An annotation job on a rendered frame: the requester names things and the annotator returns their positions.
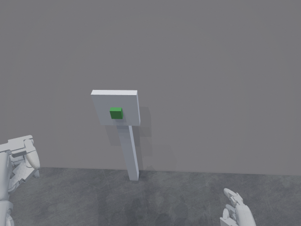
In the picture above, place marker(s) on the robot right hand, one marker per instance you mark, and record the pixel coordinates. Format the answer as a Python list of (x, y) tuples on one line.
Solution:
[(240, 212)]

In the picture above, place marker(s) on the robot left hand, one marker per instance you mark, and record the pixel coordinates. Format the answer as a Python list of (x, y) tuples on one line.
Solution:
[(20, 153)]

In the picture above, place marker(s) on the button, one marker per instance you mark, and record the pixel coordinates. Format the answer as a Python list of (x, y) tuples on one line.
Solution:
[(116, 112)]

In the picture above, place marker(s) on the left robot forearm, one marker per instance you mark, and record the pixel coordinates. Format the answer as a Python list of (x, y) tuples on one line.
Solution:
[(6, 207)]

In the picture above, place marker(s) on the panel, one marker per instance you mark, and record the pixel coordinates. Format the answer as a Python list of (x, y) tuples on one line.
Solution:
[(127, 99)]

